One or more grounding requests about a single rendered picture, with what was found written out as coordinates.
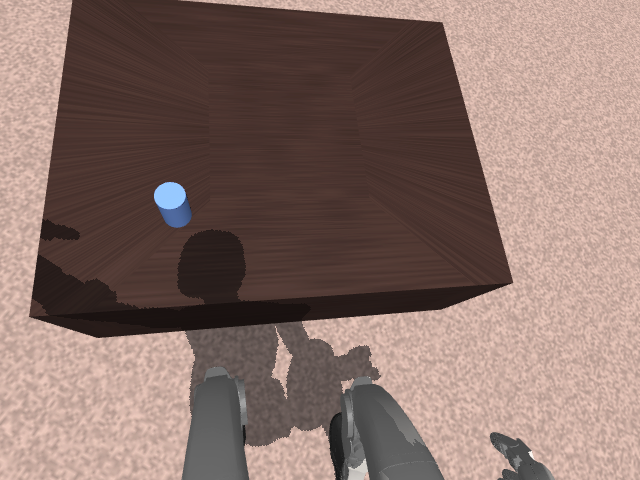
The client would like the right robot hand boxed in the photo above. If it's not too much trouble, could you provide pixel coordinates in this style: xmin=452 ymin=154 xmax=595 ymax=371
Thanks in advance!
xmin=490 ymin=432 xmax=555 ymax=480

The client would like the can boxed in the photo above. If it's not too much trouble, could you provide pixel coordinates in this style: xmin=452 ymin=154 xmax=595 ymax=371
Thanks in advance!
xmin=154 ymin=182 xmax=192 ymax=228

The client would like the right robot foot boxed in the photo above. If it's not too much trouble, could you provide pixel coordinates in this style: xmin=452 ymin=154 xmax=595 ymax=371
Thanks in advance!
xmin=329 ymin=412 xmax=345 ymax=480

